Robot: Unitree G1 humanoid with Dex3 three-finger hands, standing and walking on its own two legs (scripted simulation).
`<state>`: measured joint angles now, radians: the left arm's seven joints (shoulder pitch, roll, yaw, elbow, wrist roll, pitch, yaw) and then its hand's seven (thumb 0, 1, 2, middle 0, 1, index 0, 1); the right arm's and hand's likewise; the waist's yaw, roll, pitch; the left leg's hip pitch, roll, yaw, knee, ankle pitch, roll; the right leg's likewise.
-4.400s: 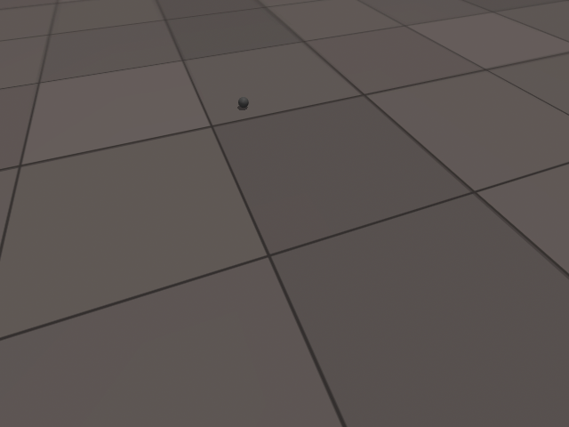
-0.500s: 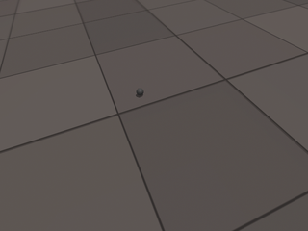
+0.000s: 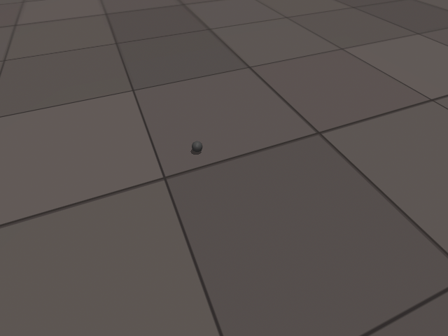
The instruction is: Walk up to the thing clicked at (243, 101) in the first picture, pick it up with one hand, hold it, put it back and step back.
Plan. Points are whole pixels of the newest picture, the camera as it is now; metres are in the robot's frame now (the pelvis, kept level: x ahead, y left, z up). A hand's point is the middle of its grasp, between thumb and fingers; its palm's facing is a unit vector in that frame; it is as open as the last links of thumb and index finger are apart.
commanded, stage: walk up
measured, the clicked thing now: (197, 146) +1.45 +0.23 -0.74
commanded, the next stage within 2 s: stand in 0.28 s
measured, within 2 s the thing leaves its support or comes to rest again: neither
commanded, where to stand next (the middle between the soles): +0.06 -0.01 m, yaw +2 degrees
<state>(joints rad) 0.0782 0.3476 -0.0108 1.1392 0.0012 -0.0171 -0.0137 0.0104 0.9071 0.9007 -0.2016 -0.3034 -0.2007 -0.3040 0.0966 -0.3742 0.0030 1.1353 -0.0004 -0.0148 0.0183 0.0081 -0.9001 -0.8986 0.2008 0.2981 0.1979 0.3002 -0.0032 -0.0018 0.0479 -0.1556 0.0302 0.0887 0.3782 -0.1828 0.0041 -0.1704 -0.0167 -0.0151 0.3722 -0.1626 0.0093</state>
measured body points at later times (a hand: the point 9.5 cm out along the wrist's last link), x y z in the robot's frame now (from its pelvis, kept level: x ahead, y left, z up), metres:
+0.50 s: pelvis +0.01 +0.00 +0.00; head +0.02 +0.00 +0.45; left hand +0.09 +0.30 -0.13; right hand +0.10 -0.29 -0.13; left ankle +0.02 +0.11 -0.75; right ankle +0.03 -0.12 -0.75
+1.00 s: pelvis +0.02 +0.01 +0.00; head +0.03 +0.01 +0.45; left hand +0.10 +0.30 -0.13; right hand +0.11 -0.29 -0.13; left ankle +0.02 +0.11 -0.75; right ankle +0.03 -0.12 -0.75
